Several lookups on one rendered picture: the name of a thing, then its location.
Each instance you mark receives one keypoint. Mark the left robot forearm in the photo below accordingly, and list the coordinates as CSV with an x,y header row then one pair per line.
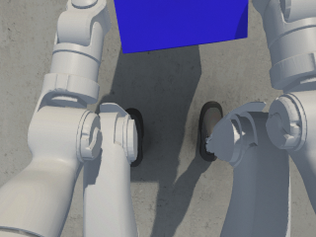
x,y
76,57

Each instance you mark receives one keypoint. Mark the right robot upper arm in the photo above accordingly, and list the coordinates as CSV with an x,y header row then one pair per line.
x,y
291,125

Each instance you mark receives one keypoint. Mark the carton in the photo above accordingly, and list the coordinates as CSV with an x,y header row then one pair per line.
x,y
147,25

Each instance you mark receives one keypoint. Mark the left robot upper arm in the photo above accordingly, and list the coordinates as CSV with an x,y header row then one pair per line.
x,y
36,202

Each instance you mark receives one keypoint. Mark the robot right thigh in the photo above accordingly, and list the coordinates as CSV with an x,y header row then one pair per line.
x,y
260,203

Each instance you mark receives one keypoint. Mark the robot thigh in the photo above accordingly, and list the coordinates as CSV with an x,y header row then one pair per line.
x,y
260,203
107,202

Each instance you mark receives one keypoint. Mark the right robot forearm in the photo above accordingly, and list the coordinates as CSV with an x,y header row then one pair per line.
x,y
290,27

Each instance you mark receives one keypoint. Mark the robot left thigh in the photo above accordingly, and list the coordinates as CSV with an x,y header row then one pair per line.
x,y
107,202

